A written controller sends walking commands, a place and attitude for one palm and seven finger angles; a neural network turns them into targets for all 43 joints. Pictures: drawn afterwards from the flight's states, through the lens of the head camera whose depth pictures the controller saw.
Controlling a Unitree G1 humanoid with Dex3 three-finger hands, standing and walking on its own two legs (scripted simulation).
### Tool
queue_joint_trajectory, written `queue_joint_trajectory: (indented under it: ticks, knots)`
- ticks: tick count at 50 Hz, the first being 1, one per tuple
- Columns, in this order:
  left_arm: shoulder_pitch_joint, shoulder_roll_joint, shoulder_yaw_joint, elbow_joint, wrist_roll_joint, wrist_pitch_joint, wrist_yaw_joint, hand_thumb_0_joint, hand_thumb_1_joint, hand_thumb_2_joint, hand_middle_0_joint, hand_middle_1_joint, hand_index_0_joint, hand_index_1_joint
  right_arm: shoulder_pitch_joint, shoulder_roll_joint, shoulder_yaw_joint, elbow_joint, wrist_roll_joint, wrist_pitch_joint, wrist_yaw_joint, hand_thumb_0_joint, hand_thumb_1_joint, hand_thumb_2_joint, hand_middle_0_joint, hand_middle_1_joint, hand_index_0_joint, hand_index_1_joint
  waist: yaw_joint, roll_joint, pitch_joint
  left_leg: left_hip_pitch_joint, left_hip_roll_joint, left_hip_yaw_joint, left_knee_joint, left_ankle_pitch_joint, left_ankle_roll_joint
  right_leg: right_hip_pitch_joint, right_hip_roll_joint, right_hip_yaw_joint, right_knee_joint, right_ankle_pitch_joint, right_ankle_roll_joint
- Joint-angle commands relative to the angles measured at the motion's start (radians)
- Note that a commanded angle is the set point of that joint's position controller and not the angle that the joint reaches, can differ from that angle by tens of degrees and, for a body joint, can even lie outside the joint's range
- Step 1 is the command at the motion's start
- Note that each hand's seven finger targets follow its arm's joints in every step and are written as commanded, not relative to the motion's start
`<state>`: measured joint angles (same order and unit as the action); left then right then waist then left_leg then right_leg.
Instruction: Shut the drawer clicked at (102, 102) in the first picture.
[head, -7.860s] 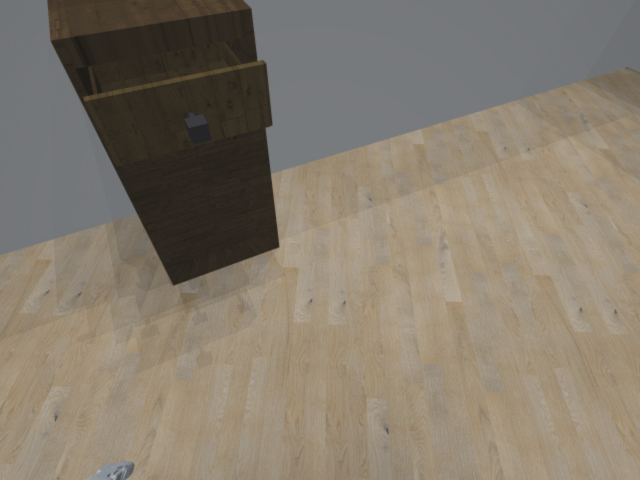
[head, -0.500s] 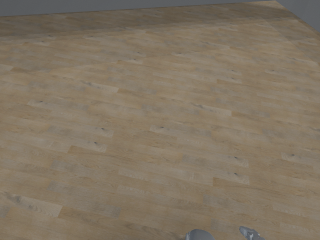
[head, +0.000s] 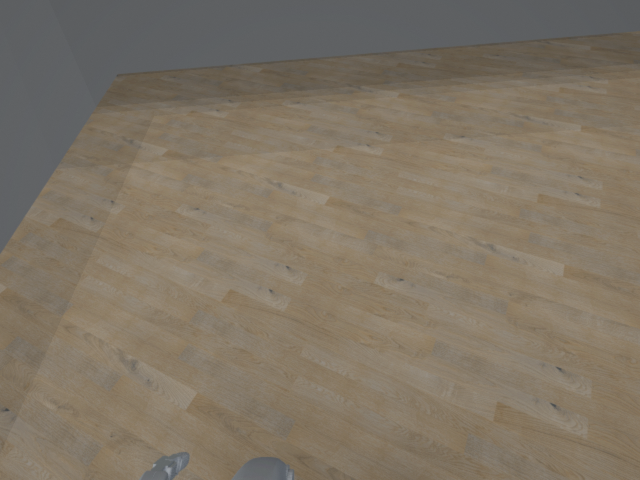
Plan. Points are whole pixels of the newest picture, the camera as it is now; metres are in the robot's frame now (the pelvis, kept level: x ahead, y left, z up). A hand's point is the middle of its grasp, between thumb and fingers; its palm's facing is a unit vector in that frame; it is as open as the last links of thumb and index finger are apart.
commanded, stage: turn to face it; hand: left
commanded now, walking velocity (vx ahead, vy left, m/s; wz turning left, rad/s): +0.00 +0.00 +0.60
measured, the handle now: out of the picture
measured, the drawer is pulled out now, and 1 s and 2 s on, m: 0.15 0.15 0.15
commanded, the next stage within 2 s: none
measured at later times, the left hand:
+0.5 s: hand out of the picture -0.03 +0.29 -0.17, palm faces +0.34 -0.91 -0.24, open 7.4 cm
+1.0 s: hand out of the picture -0.03 +0.23 -0.14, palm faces +0.54 -0.79 -0.30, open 7.4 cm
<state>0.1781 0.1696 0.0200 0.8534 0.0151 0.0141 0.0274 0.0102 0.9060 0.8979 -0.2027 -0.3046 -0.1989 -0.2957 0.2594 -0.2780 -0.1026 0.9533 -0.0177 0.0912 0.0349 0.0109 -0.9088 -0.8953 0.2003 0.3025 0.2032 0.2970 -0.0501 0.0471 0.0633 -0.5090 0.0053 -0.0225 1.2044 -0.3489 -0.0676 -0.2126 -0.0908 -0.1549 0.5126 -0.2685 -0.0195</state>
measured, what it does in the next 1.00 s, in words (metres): steps on the spot, turning left: left foot, then right foot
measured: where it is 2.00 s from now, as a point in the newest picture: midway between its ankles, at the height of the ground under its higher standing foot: outside the picture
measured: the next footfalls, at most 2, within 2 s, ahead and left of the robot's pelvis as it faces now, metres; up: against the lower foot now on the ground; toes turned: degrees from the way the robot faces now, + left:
left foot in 0.26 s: +0.01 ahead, +0.15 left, +0.00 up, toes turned +16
right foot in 0.86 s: +0.07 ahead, -0.08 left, +0.00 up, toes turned +30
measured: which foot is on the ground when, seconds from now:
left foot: up 0.00-0.24, down 0.26-0.86, up 0.88-1.00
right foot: down 0.00-0.28, up 0.30-0.84, down 0.86-1.00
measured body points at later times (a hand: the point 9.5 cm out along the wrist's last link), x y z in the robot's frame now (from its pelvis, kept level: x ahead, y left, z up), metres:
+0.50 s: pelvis -0.02 +0.06 +0.00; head -0.01 +0.11 +0.45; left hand -0.05 +0.34 -0.15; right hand +0.15 -0.15 -0.11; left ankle -0.03 +0.14 -0.74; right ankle +0.01 -0.12 -0.64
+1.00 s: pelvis -0.02 +0.00 +0.00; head +0.02 -0.02 +0.45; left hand -0.06 +0.27 -0.11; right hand +0.15 -0.21 -0.16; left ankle -0.09 +0.12 -0.66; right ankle +0.03 -0.09 -0.74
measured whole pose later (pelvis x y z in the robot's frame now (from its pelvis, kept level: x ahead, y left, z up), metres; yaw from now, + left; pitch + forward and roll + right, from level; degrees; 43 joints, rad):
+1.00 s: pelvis -0.02 +0.00 +0.00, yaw +35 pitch -1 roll +1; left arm 0.17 0.18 0.03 0.86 0.01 0.02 0.03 0.01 0.91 0.90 -0.20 -0.30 -0.20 -0.30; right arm 0.27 -0.27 -0.11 0.95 -0.02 0.09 0.03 0.01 -0.91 -0.90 0.20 0.30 0.20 0.30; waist -0.06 0.06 0.05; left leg -0.53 -0.06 -0.07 1.12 -0.38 -0.05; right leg -0.20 -0.05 -0.08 0.50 -0.29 -0.01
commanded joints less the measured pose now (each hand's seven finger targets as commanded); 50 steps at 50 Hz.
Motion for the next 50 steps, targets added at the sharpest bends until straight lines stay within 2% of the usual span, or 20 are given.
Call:
queue_joint_trajectory:
  ticks: [1,8,11,12,13,14,15,16,18,21,34,37,40,41,42,43,44,45,47,50]
  knots:
    - [0.038,0.205,0.060,-0.056,0.007,-0.023,0.012,0.000,0.900,0.900,-0.200,-0.300,-0.200,-0.300,-0.068,-0.054,-0.007,-0.085,-0.003,-0.017,0.000,0.000,-0.900,-0.900,0.200,0.300,0.200,0.300,0.060,-0.223,-0.023,-0.066,0.033,0.021,-0.055,-0.010,-0.018,0.070,-0.241,0.143,-0.228,0.140,-0.083]
    - [0.085,0.263,0.083,-0.021,0.020,-0.011,0.007,0.000,0.900,0.900,-0.200,-0.300,-0.200,-0.300,-0.135,-0.025,0.015,-0.112,0.010,-0.041,-0.002,0.000,-0.900,-0.900,0.200,0.300,0.200,0.300,0.095,-0.256,-0.087,0.082,0.036,0.111,-0.412,-0.112,0.002,0.128,-0.303,0.070,-0.123,0.342,-0.108]
    - [0.077,0.267,0.089,-0.007,0.012,-0.004,0.001,0.000,0.900,0.900,-0.200,-0.300,-0.200,-0.300,-0.066,-0.041,0.014,-0.104,0.008,-0.056,-0.009,0.000,-0.900,-0.900,0.200,0.300,0.200,0.300,0.057,-0.239,-0.133,0.226,0.021,0.137,-0.631,0.025,0.023,0.094,-0.293,0.006,-0.002,0.362,-0.054]
    - [0.072,0.251,0.087,-0.007,0.004,0.003,-0.002,0.000,0.900,0.900,-0.200,-0.300,-0.200,-0.300,-0.020,-0.072,0.005,-0.093,0.007,-0.063,-0.007,0.000,-0.900,-0.900,0.200,0.300,0.200,0.300,0.027,-0.146,-0.154,0.367,0.034,0.100,-0.768,0.161,0.034,-0.004,-0.265,-0.024,0.118,0.282,-0.007]
    - [0.081,0.197,0.080,-0.033,-0.005,0.009,-0.006,0.000,0.900,0.900,-0.200,-0.300,-0.200,-0.300,0.038,-0.172,-0.018,-0.085,0.001,-0.075,-0.012,0.000,-0.900,-0.900,0.200,0.300,0.200,0.300,-0.008,0.123,-0.189,0.519,0.228,-0.167,-0.852,0.382,0.114,-0.215,-0.150,-0.066,0.334,-0.019,0.070]
    - [0.025,0.146,0.058,-0.079,-0.002,0.016,-0.009,0.000,0.900,0.900,-0.200,-0.300,-0.200,-0.300,0.081,-0.261,-0.036,-0.078,0.003,-0.073,-0.023,0.000,-0.900,-0.900,0.200,0.300,0.200,0.300,-0.034,0.307,-0.170,0.540,0.412,-0.387,-0.866,0.718,0.228,-0.409,-0.045,-0.003,0.518,-0.430,0.122]
    - [-0.018,0.178,0.061,-0.081,0.005,0.023,-0.007,0.000,0.900,0.900,-0.200,-0.300,-0.200,-0.300,0.099,-0.251,-0.034,-0.059,0.000,-0.067,-0.027,0.000,-0.900,-0.900,0.200,0.300,0.200,0.300,-0.041,0.173,-0.170,0.500,0.431,-0.327,-0.839,0.672,0.278,-0.397,-0.060,0.084,0.616,-0.383,0.100]
    - [-0.033,0.168,0.066,-0.060,0.011,0.031,-0.002,0.000,0.900,0.900,-0.200,-0.300,-0.200,-0.300,0.059,-0.210,-0.024,-0.061,-0.001,-0.073,-0.038,0.000,-0.900,-0.900,0.200,0.300,0.200,0.300,-0.027,0.217,-0.135,0.454,0.350,-0.291,-0.858,0.624,0.235,-0.416,-0.069,0.122,0.640,-0.306,0.099]
    - [-0.014,0.180,0.074,-0.031,0.006,0.026,-0.014,0.000,0.900,0.900,-0.200,-0.300,-0.200,-0.300,-0.053,-0.163,-0.005,-0.098,-0.002,-0.076,-0.048,0.000,-0.900,-0.900,0.200,0.300,0.200,0.300,0.016,0.158,-0.078,0.386,0.269,-0.222,-0.863,0.528,0.202,-0.409,-0.056,0.144,0.684,-0.167,0.108]
    - [0.034,0.184,0.075,-0.002,0.005,0.024,-0.018,0.000,0.900,0.900,-0.200,-0.300,-0.200,-0.300,-0.074,-0.146,0.004,-0.111,0.003,-0.084,-0.047,0.000,-0.900,-0.900,0.200,0.300,0.200,0.300,0.040,0.083,-0.087,0.387,0.212,-0.179,-0.872,0.519,0.189,-0.369,-0.034,0.142,0.671,-0.089,0.120]
    - [-0.096,0.159,0.065,-0.073,-0.005,0.016,-0.002,0.000,0.900,0.900,-0.200,-0.300,-0.200,-0.300,0.011,-0.147,-0.016,-0.095,-0.008,-0.070,-0.044,0.000,-0.900,-0.900,0.200,0.300,0.200,0.300,-0.004,0.102,-0.096,0.377,0.200,-0.421,-0.866,0.403,0.252,-0.290,0.033,0.181,0.393,-0.172,0.116]
    - [-0.067,0.151,0.060,-0.079,-0.011,0.009,0.000,0.000,0.900,0.900,-0.200,-0.300,-0.200,-0.300,-0.003,-0.150,-0.019,-0.100,-0.009,-0.066,-0.044,0.000,-0.900,-0.900,0.200,0.300,0.200,0.300,0.010,0.121,-0.130,0.355,0.179,-0.458,-0.834,0.471,0.248,-0.194,0.068,0.178,0.259,-0.178,0.100]
    - [0.013,0.159,0.064,-0.063,-0.017,0.000,0.006,0.000,0.900,0.900,-0.200,-0.300,-0.200,-0.300,-0.035,-0.139,-0.023,-0.110,-0.004,-0.060,-0.040,0.000,-0.900,-0.900,0.200,0.300,0.200,0.300,0.047,0.113,-0.164,0.257,0.125,-0.455,-0.787,0.446,0.202,0.001,0.093,0.161,0.030,-0.054,0.085]
    - [0.054,0.175,0.070,-0.053,-0.016,-0.008,0.009,0.000,0.900,0.900,-0.200,-0.300,-0.200,-0.300,-0.046,-0.123,-0.022,-0.114,0.002,-0.059,-0.038,0.000,-0.900,-0.900,0.200,0.300,0.200,0.300,0.072,0.076,-0.178,0.179,0.084,-0.425,-0.744,0.357,0.160,0.125,0.068,0.168,-0.122,0.042,0.078]
    - [0.084,0.251,0.082,-0.050,-0.004,-0.019,0.014,0.000,0.900,0.900,-0.200,-0.300,-0.200,-0.300,-0.025,-0.066,-0.014,-0.120,0.014,-0.059,-0.031,0.000,-0.900,-0.900,0.200,0.300,0.200,0.300,0.084,-0.123,-0.190,-0.012,0.002,-0.313,-0.603,0.107,0.090,0.307,-0.113,0.327,-0.246,0.010,0.032]
    - [0.076,0.320,0.093,-0.061,0.009,-0.021,0.019,0.000,0.900,0.900,-0.200,-0.300,-0.200,-0.300,-0.023,-0.030,-0.010,-0.145,0.009,-0.062,-0.032,0.000,-0.900,-0.900,0.200,0.300,0.200,0.300,0.090,-0.357,-0.156,-0.170,-0.130,-0.094,-0.355,-0.203,0.016,0.296,-0.379,0.590,-0.276,0.067,-0.086]
    - [0.047,0.303,0.082,-0.073,0.002,-0.012,0.022,0.000,0.900,0.900,-0.200,-0.300,-0.200,-0.300,-0.041,-0.088,-0.023,-0.140,-0.003,-0.055,-0.032,0.000,-0.900,-0.900,0.200,0.300,0.200,0.300,0.079,-0.246,-0.120,-0.105,-0.072,-0.113,-0.176,-0.224,0.028,0.114,-0.414,0.539,-0.267,0.093,-0.137]
    - [-0.031,0.247,0.073,-0.091,0.001,-0.017,0.022,0.000,0.900,0.900,-0.200,-0.300,-0.200,-0.300,-0.004,-0.085,-0.028,-0.115,-0.007,-0.041,-0.023,0.000,-0.900,-0.900,0.200,0.300,0.200,0.300,0.030,-0.193,-0.080,-0.075,-0.049,-0.120,-0.074,-0.131,0.028,0.022,-0.331,0.435,-0.284,0.009,-0.125]
    - [-0.109,0.208,0.061,-0.102,-0.003,-0.014,0.017,0.000,0.900,0.900,-0.200,-0.300,-0.200,-0.300,0.022,-0.069,-0.027,-0.077,-0.008,-0.024,-0.011,0.000,-0.900,-0.900,0.200,0.300,0.200,0.300,-0.007,-0.198,-0.011,-0.057,-0.020,-0.072,0.022,-0.049,0.015,-0.059,-0.236,0.320,-0.275,0.003,-0.077]
    - [-0.044,0.183,0.052,-0.079,-0.001,-0.026,0.011,0.000,0.900,0.900,-0.200,-0.300,-0.200,-0.300,0.022,-0.054,-0.017,-0.069,-0.006,-0.023,-0.004,0.000,-0.900,-0.900,0.200,0.300,0.200,0.300,0.011,-0.228,-0.001,-0.092,-0.006,-0.025,0.041,0.026,-0.009,0.021,-0.186,0.176,-0.223,0.192,-0.061]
